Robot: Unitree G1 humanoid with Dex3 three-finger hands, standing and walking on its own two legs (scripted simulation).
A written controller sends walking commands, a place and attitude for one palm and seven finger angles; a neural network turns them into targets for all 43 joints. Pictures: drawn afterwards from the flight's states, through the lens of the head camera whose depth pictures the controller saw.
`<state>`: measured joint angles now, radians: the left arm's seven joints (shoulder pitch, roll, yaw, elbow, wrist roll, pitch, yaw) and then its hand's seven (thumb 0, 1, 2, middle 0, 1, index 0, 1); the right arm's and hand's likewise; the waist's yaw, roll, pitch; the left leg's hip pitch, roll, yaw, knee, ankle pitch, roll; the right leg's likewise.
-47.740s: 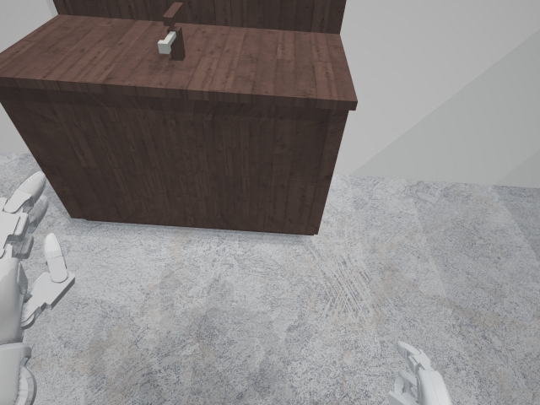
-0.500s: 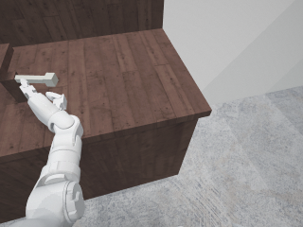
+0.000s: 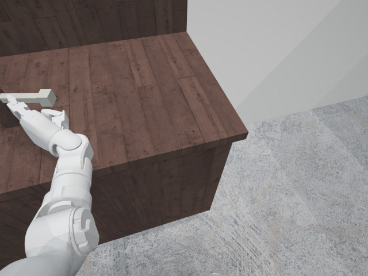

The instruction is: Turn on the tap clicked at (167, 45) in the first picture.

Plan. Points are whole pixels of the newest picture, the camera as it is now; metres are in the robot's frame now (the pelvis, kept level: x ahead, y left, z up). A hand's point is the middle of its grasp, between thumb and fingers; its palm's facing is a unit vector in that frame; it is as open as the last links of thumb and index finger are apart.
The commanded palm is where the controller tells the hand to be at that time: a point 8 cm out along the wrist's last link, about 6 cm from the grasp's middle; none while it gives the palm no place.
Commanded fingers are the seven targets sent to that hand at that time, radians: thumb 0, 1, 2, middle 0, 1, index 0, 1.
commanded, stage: push the lever round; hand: left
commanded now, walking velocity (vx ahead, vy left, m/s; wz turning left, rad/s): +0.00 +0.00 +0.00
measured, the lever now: (46, 97) +0.49 +0.30 +0.11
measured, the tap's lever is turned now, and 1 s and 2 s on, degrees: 74 82 82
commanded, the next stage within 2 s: lift the hand up off the lever in 0.28 s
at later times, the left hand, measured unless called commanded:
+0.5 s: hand (65, 106) +0.47 +0.26 +0.10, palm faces +0.82 -0.57 -0.09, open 7.8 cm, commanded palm +0.42 +0.28 +0.11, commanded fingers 0.00 0.90 0.90 -0.15 -0.15 -0.15 -0.15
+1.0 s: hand (62, 103) +0.46 +0.26 +0.12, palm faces +0.82 -0.57 -0.08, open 7.8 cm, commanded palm +0.41 +0.28 +0.13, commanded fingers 0.00 0.90 0.90 -0.15 -0.15 -0.15 -0.15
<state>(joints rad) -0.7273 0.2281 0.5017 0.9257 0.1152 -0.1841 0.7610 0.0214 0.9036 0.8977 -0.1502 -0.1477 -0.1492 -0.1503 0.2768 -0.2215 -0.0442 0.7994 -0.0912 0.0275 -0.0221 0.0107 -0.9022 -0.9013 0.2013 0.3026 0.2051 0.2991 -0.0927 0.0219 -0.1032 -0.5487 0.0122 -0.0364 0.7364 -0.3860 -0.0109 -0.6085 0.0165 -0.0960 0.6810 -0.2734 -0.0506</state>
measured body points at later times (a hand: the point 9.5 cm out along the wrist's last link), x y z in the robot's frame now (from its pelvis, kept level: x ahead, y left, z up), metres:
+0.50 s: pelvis +0.00 +0.01 +0.00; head +0.06 +0.01 +0.44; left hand +0.43 +0.29 +0.11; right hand +0.02 -0.25 -0.14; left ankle -0.02 +0.13 -0.71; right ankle +0.03 -0.09 -0.71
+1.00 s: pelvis +0.01 +0.01 +0.01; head +0.05 +0.00 +0.46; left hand +0.42 +0.28 +0.13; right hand +0.07 -0.25 -0.13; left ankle -0.02 +0.13 -0.71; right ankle +0.03 -0.09 -0.71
